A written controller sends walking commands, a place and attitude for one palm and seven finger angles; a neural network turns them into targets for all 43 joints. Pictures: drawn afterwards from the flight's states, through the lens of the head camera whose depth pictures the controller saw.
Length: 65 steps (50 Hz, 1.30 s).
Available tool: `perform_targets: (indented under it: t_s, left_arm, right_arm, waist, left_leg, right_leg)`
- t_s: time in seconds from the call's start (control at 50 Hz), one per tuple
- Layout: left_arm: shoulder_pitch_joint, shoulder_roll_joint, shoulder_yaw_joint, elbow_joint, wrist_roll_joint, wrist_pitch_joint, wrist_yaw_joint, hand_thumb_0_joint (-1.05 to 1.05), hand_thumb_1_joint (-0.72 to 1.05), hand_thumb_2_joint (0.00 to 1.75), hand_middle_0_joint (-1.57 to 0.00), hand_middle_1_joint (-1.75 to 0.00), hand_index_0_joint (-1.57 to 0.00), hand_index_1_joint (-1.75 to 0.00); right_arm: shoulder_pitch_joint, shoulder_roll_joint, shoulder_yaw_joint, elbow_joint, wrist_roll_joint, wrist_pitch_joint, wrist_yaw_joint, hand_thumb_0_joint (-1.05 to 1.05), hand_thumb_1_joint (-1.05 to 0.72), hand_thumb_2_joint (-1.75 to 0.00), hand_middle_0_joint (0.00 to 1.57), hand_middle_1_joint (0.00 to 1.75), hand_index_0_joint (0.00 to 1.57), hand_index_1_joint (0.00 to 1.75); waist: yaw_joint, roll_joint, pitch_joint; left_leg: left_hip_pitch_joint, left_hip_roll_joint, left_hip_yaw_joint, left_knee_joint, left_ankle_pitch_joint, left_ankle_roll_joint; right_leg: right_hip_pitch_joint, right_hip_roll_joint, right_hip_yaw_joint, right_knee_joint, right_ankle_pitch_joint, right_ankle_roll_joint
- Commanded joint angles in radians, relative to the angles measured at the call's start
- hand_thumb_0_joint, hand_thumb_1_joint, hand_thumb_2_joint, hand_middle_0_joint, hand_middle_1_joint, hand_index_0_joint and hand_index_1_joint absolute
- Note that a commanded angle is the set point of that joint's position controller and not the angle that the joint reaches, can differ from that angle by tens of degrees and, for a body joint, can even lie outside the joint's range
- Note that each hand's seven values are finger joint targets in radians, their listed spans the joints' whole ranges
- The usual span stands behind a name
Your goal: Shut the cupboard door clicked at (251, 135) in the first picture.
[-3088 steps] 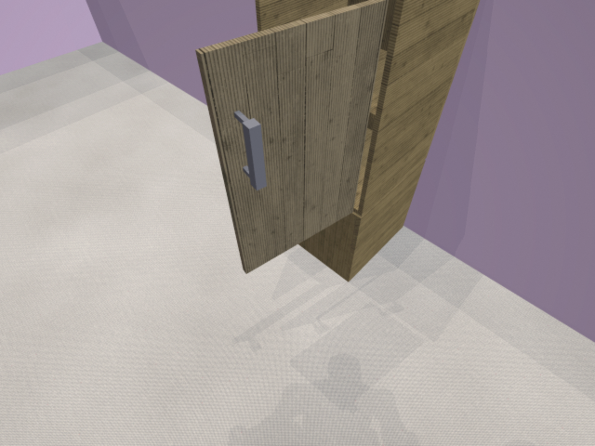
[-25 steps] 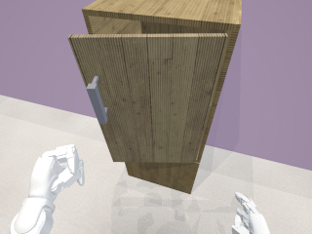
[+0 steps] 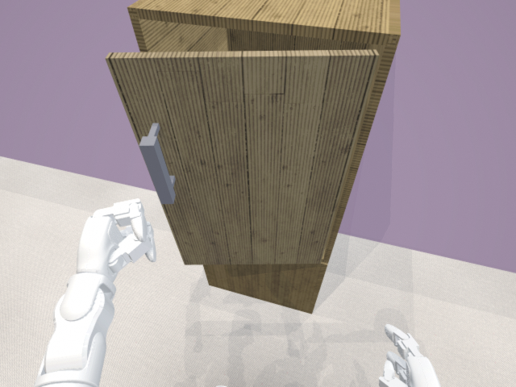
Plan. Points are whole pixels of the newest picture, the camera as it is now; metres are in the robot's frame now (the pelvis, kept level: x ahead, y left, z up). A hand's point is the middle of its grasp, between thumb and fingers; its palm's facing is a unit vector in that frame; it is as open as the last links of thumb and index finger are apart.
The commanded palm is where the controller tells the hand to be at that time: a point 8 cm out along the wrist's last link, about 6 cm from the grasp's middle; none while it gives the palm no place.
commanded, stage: bring the fist close to the handle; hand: left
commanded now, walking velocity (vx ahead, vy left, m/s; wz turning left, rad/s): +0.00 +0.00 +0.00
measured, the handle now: (161, 164) +0.45 +0.20 +0.10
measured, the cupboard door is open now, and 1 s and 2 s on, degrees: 17 17 0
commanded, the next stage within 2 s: push the door shut along its arc in 0.90 s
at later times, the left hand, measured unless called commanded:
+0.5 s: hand (162, 203) +0.36 +0.18 +0.10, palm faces +0.09 -1.00 -0.03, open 3.1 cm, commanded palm +0.33 +0.22 +0.10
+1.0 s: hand (164, 203) +0.36 +0.17 +0.10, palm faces +0.08 -1.00 -0.02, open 3.1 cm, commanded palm +0.33 +0.22 +0.10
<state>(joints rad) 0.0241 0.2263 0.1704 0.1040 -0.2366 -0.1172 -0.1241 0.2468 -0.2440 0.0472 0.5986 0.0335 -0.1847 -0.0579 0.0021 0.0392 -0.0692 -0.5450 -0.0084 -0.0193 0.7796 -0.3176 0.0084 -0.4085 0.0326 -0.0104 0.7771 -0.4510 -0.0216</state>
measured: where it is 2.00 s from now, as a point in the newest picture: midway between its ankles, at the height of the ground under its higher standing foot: outside the picture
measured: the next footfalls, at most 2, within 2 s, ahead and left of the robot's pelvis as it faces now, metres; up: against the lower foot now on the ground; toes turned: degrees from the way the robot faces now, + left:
none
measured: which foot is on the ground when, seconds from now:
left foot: down 0.00-1.00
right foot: down 0.00-1.00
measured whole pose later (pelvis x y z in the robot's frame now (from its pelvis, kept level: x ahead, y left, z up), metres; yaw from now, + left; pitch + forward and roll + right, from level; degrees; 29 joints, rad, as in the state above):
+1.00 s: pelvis +0.00 +0.00 +0.00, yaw -1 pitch +6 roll -1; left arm -0.28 0.23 0.19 0.46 -0.20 -0.20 -0.09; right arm 0.26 -0.26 0.02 0.63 0.04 -0.10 -0.05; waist -0.02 0.04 -0.08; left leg -0.56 0.00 -0.01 0.76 -0.31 0.01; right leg -0.43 0.04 0.00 0.76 -0.44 -0.02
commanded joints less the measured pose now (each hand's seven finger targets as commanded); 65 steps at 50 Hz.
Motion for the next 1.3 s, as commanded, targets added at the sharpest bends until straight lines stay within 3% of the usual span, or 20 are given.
perform_targets:
  t_s: [0.0, 0.02, 0.18, 0.24, 0.28, 0.32, 0.48, 0.52, 0.58, 0.62, 0.66, 0.74, 0.78, 0.9, 0.98, 1.0, 1.1, 1.14, 1.2, 1.28]
  left_arm:
    - [-0.271, 0.13, 0.049, -0.194, -0.007, -0.077, 0.003, 0.0, 0.9, 0.9, -1.3, -1.5, -1.3, -1.5]
    - [-0.268, 0.16, 0.077, -0.153, -0.006, -0.075, 0.008, 0.0, 0.9, 0.9, -1.3, -1.5, -1.3, -1.5]
    - [-0.416, 0.126, 0.031, -0.114, 0.015, -0.092, 0.024, 0.0, 0.9, 0.9, -1.3, -1.5, -1.3, -1.5]
    - [-0.483, 0.133, 0.032, -0.048, 0.023, -0.092, 0.041, 0.0, 0.9, 0.9, -1.3, -1.5, -1.3, -1.5]
    - [-0.532, 0.142, 0.039, -0.021, 0.027, -0.093, 0.046, 0.0, 0.9, 0.9, -1.3, -1.5, -1.3, -1.5]
    - [-0.536, 0.2, 0.094, 0.03, 0.031, -0.093, 0.053, 0.0, 0.9, 0.9, -1.3, -1.5, -1.3, -1.5]
    - [-0.698, 0.166, 0.054, 0.146, 0.03, -0.128, 0.033, 0.0, 0.9, 0.9, -1.3, -1.5, -1.3, -1.5]
    - [-0.612, 0.19, 0.087, 0.173, 0.029, -0.129, 0.029, 0.0, 0.9, 0.9, -1.3, -1.5, -1.3, -1.5]
    - [-0.627, 0.152, 0.054, 0.154, 0.028, -0.128, 0.025, 0.0, 0.9, 0.9, -1.3, -1.5, -1.3, -1.5]
    - [-0.59, 0.216, 0.118, 0.167, 0.024, -0.132, 0.034, 0.0, 0.9, 0.9, -1.3, -1.5, -1.3, -1.5]
    - [-0.607, 0.195, 0.1, 0.114, 0.025, -0.145, 0.033, 0.0, 0.9, 0.9, -1.3, -1.5, -1.3, -1.5]
    - [-0.627, 0.222, 0.114, 0.107, 0.03, -0.159, 0.037, 0.0, 0.9, 0.9, -1.3, -1.5, -1.3, -1.5]
    - [-0.655, 0.191, 0.084, 0.118, 0.03, -0.161, 0.029, 0.0, 0.9, 0.9, -1.3, -1.5, -1.3, -1.5]
    - [-0.651, 0.16, 0.052, 0.131, 0.026, -0.153, 0.021, 0.0, 0.9, 0.9, -1.3, -1.5, -1.3, -1.5]
    - [-0.653, 0.153, 0.052, 0.143, 0.025, -0.139, 0.028, 0.0, 0.9, 0.9, -1.3, -1.5, -1.3, -1.5]
    - [-0.641, 0.193, 0.089, 0.146, 0.027, -0.141, 0.03, 0.0, 0.9, 0.9, -1.3, -1.5, -1.3, -1.5]
    - [-0.816, 0.218, 0.07, 0.198, 0.038, -0.157, 0.007, 0.0, 0.9, 0.9, -1.3, -1.5, -1.3, -1.5]
    - [-0.854, 0.265, 0.101, 0.252, 0.036, -0.163, -0.009, 0.0, 0.9, 0.9, -1.3, -1.5, -1.3, -1.5]
    - [-0.89, 0.238, 0.074, 0.308, 0.029, -0.169, -0.047, 0.0, 0.9, 0.9, -1.3, -1.5, -1.3, -1.5]
    - [-0.984, 0.245, 0.062, 0.385, 0.015, -0.175, -0.086, 0.0, 0.9, 0.9, -1.3, -1.5, -1.3, -1.5]
  right_arm:
    - [-0.08, -0.115, -0.051, -0.151, 0.004, -0.049, -0.01, 0.0, -0.9, -0.9, 0.2, 0.3, 0.2, 0.3]
    - [-0.073, -0.122, -0.053, -0.144, 0.003, -0.045, -0.012, 0.0, -0.9, -0.9, 0.2, 0.3, 0.2, 0.3]
    - [-0.074, -0.12, -0.057, -0.132, 0.005, -0.032, -0.009, 0.0, -0.9, -0.9, 0.2, 0.3, 0.2, 0.3]
    - [-0.067, -0.125, -0.057, -0.119, 0.004, -0.023, -0.009, 0.0, -0.9, -0.9, 0.2, 0.3, 0.2, 0.3]
    - [-0.067, -0.127, -0.057, -0.117, 0.004, -0.016, -0.01, 0.0, -0.9, -0.9, 0.2, 0.3, 0.2, 0.3]
    - [-0.059, -0.133, -0.06, -0.11, 0.001, -0.006, -0.011, 0.0, -0.9, -0.9, 0.2, 0.3, 0.2, 0.3]
    - [-0.036, -0.13, -0.062, -0.093, 0.004, 0.014, -0.006, 0.0, -0.9, -0.9, 0.2, 0.3, 0.2, 0.3]
    - [-0.025, -0.137, -0.068, -0.103, 0.003, 0.019, 0.0, 0.0, -0.9, -0.9, 0.2, 0.3, 0.2, 0.3]
    - [-0.025, -0.131, -0.069, -0.112, 0.007, 0.026, 0.006, 0.0, -0.9, -0.9, 0.2, 0.3, 0.2, 0.3]
    - [-0.017, -0.14, -0.072, -0.111, 0.003, 0.034, 0.005, 0.0, -0.9, -0.9, 0.2, 0.3, 0.2, 0.3]
    - [-0.03, -0.131, -0.07, -0.122, 0.005, 0.039, 0.007, 0.0, -0.9, -0.9, 0.2, 0.3, 0.2, 0.3]
    - [-0.031, -0.133, -0.073, -0.113, 0.004, 0.044, 0.001, 0.0, -0.9, -0.9, 0.2, 0.3, 0.2, 0.3]
    - [-0.033, -0.129, -0.072, -0.107, 0.006, 0.043, -0.001, 0.0, -0.9, -0.9, 0.2, 0.3, 0.2, 0.3]
    - [-0.03, -0.131, -0.072, -0.103, 0.009, 0.036, -0.002, 0.0, -0.9, -0.9, 0.2, 0.3, 0.2, 0.3]
    - [-0.036, -0.131, -0.069, -0.11, 0.009, 0.041, 0.0, 0.0, -0.9, -0.9, 0.2, 0.3, 0.2, 0.3]
    - [-0.032, -0.134, -0.072, -0.109, 0.007, 0.042, 0.0, 0.0, -0.9, -0.9, 0.2, 0.3, 0.2, 0.3]
    - [-0.032, -0.136, -0.062, -0.094, 0.007, 0.049, -0.01, 0.0, -0.9, -0.9, 0.2, 0.3, 0.2, 0.3]
    - [-0.024, -0.142, -0.062, -0.083, 0.006, 0.052, -0.016, 0.0, -0.9, -0.9, 0.2, 0.3, 0.2, 0.3]
    - [-0.008, -0.141, -0.064, -0.08, 0.007, 0.05, -0.013, 0.0, -0.9, -0.9, 0.2, 0.3, 0.2, 0.3]
    - [0.011, -0.149, -0.065, -0.07, 0.013, 0.051, -0.014, 0.0, -0.9, -0.9, 0.2, 0.3, 0.2, 0.3]
  waist:
    - [0.004, 0.004, -0.212]
    - [0.001, -0.05, -0.195]
    - [-0.008, 0.013, -0.225]
    - [-0.02, -0.041, -0.201]
    - [-0.019, -0.019, -0.218]
    - [-0.008, -0.044, -0.231]
    - [-0.032, -0.016, -0.252]
    - [-0.005, -0.042, -0.277]
    - [-0.017, -0.026, -0.27]
    - [-0.004, -0.09, -0.266]
    - [-0.004, -0.036, -0.282]
    - [-0.017, -0.04, -0.263]
    - [-0.025, -0.007, -0.251]
    - [-0.025, 0.004, -0.258]
    - [-0.027, -0.037, -0.249]
    - [-0.017, -0.049, -0.261]
    - [-0.054, -0.024, -0.232]
    - [-0.055, -0.034, -0.251]
    - [-0.051, 0.025, -0.294]
    - [-0.078, -0.016, -0.268]
  left_leg:
    - [0.237, 0.002, -0.011, -0.097, 0.17, 0.021]
    - [0.218, 0.004, -0.011, -0.093, 0.161, 0.025]
    - [0.254, 0.005, -0.012, -0.101, 0.166, 0.02]
    - [0.233, 0.007, -0.017, -0.103, 0.133, 0.023]
    - [0.238, 0.004, -0.012, -0.103, 0.133, 0.022]
    - [0.227, 0.004, -0.009, -0.1, 0.134, 0.025]
    - [0.237, 0.003, -0.003, -0.086, 0.157, 0.024]
    - [0.232, 0.002, -0.001, -0.084, 0.188, 0.026]
    - [0.237, 0.002, 0.005, -0.085, 0.194, 0.026]
    - [0.211, 0.001, 0.007, -0.085, 0.191, 0.031]
    - [0.223, -0.002, 0.016, -0.089, 0.204, 0.03]
    - [0.217, 0.0, 0.016, -0.086, 0.181, 0.032]
    - [0.228, 0.0, 0.015, -0.088, 0.168, 0.03]
    - [0.249, 0.002, 0.002, -0.091, 0.162, 0.026]
    - [0.233, 0.0, 0.006, -0.094, 0.161, 0.03]
    - [0.235, 0.001, 0.004, -0.093, 0.165, 0.029]
    - [0.228, 0.0, 0.0, -0.089, 0.122, 0.031]
    - [0.215, -0.001, -0.001, -0.081, 0.123, 0.033]
    - [0.251, -0.002, -0.008, -0.075, 0.149, 0.026]
    - [0.226, -0.001, -0.012, -0.066, 0.126, 0.03]
  right_leg:
    - [-0.044, -0.004, -0.017, -0.123, 0.315, 0.007]
    - [-0.044, -0.005, -0.011, -0.134, 0.31, 0.012]
    - [-0.057, -0.004, -0.016, -0.128, 0.306, 0.004]
    - [-0.073, -0.004, -0.015, -0.139, 0.274, 0.008]
    - [-0.071, -0.005, -0.012, -0.137, 0.275, 0.006]
    - [-0.055, -0.005, -0.003, -0.144, 0.275, 0.008]
    - [-0.071, -0.005, 0.0, -0.137, 0.32, 0.008]
    - [-0.035, -0.004, 0.001, -0.133, 0.355, 0.006]
    - [-0.046, -0.004, -0.003, -0.131, 0.373, 0.01]
    - [-0.018, -0.004, 0.008, -0.138, 0.386, 0.016]
    - [-0.01, -0.007, 0.01, -0.131, 0.407, 0.014]
    - [-0.022, -0.006, 0.017, -0.138, 0.384, 0.017]
    - [-0.046, -0.003, 0.013, -0.14, 0.359, 0.014]
    - [-0.063, 0.0, -0.001, -0.138, 0.333, 0.008]
    - [-0.055, -0.004, 0.003, -0.144, 0.344, 0.014]
    - [-0.044, -0.003, 0.005, -0.143, 0.347, 0.012]
    - [-0.086, -0.004, 0.013, -0.149, 0.298, 0.012]
    - [-0.072, -0.008, 0.025, -0.149, 0.303, 0.013]
    - [-0.087, -0.005, 0.013, -0.133, 0.32, 0.004]
    - [-0.12, -0.003, 0.014, -0.138, 0.302, 0.01]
